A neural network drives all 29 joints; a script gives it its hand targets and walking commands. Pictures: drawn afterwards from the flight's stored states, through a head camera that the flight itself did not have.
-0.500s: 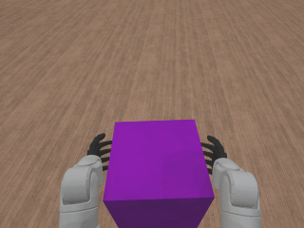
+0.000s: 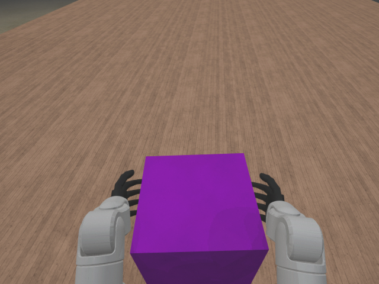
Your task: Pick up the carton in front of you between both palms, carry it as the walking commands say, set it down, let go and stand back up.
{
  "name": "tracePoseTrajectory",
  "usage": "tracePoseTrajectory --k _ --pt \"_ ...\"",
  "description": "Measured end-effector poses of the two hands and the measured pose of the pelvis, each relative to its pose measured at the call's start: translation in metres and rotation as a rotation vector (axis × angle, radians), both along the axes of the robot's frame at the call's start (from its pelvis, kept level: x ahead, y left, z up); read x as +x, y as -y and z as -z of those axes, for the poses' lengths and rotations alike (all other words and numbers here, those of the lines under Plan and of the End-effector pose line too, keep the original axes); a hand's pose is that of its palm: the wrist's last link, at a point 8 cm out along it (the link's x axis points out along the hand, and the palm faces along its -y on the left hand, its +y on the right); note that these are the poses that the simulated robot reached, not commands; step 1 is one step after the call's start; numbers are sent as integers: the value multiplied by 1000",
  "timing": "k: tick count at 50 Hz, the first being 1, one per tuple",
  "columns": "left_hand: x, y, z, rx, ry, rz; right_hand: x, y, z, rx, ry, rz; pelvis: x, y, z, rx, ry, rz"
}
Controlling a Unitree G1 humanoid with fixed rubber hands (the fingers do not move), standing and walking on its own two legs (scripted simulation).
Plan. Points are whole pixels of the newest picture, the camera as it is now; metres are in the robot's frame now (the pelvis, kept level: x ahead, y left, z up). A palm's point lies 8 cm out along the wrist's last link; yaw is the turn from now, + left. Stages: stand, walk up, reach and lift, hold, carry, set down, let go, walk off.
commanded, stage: carry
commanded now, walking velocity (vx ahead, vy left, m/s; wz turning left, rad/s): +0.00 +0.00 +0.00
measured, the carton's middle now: (197, 226) +0.27 +0.00 +0.00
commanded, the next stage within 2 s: hold in 0.92 s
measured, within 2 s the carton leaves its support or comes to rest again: neither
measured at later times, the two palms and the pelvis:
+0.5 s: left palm (122, 227) +0.24 +0.15 +0.05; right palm (274, 232) +0.23 -0.15 +0.05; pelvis -0.04 +0.00 +0.00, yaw +0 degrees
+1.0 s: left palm (122, 231) +0.23 +0.15 +0.05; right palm (275, 236) +0.23 -0.15 +0.05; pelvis -0.06 +0.00 +0.01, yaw -1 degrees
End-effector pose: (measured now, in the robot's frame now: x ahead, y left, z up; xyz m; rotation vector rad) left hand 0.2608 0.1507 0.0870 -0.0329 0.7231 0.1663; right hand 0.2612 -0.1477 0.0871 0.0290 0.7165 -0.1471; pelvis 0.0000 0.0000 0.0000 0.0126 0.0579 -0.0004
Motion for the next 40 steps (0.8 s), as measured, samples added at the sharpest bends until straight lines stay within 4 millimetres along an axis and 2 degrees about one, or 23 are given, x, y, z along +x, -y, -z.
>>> tracePoseTrajectory --k 21,31,40 --pt "-25 3 28 58 6 47 -26 2 27 -62 6 -34 -33 2 -4 -10 34 1" --pt "-21 3 45 77 26 61 -23 2 43 -84 26 -49 -50 1 -5 -14 34 2" --pt "-19 3 40 65 78 52 -21 2 38 -77 78 -39 -55 1 -5 -15 25 3"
